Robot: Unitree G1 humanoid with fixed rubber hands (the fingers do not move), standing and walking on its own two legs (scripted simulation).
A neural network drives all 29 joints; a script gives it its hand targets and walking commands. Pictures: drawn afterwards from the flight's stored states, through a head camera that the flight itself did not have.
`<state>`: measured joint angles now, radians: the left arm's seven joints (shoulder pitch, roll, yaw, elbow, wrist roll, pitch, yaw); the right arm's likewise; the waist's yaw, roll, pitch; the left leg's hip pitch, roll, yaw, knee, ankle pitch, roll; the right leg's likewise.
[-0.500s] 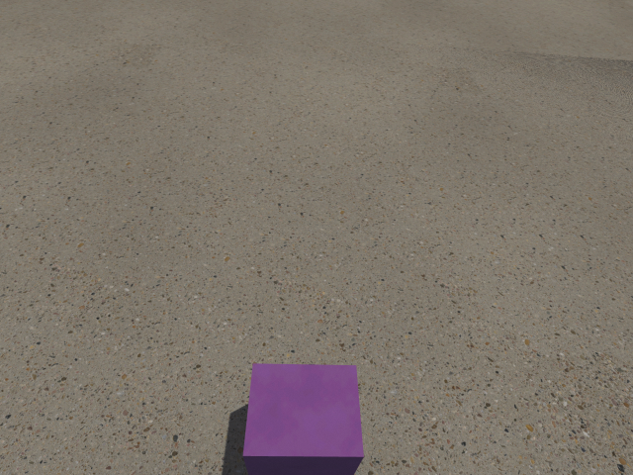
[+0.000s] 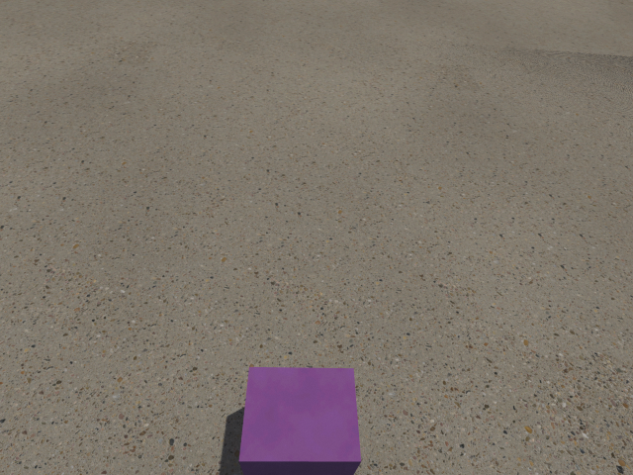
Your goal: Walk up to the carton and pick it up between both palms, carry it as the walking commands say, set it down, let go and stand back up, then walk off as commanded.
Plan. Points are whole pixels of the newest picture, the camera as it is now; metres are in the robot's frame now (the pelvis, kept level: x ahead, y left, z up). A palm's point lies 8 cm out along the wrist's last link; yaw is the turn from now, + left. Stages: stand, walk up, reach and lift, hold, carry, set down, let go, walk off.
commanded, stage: stand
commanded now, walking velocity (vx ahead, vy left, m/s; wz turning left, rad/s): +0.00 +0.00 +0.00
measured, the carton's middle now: (299, 426) +0.38 +0.00 -0.65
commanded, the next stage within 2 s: reach and lift in 0.20 s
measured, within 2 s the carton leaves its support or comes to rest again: neither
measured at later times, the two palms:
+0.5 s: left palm out of the picture +0.14 +0.23 -0.14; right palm out of the picture +0.15 -0.23 -0.13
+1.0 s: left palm (148, 474) +0.18 +0.23 -0.19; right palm (452, 470) +0.18 -0.22 -0.18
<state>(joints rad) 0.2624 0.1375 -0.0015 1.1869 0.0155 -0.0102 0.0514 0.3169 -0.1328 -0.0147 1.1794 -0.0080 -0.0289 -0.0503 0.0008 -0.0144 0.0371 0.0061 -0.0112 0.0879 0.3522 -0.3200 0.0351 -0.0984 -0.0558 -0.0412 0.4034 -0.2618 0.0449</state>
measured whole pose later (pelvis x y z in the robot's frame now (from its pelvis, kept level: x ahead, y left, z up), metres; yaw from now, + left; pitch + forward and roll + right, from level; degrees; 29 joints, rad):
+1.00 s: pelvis -0.15 -0.04 -0.10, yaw +5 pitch +18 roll -2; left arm -0.57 0.37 0.14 0.71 -0.03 0.49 -0.15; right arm -0.44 -0.13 -0.14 0.51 0.09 0.56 -0.08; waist -0.04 -0.01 0.09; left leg -1.07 0.00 -0.07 1.14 -0.39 -0.03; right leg -1.08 0.00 -0.03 1.05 -0.30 0.01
